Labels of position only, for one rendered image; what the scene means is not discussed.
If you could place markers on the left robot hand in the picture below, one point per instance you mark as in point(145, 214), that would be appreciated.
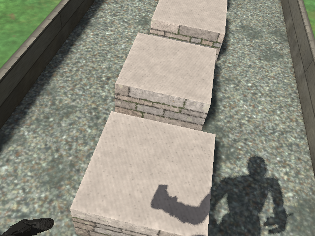
point(29, 227)

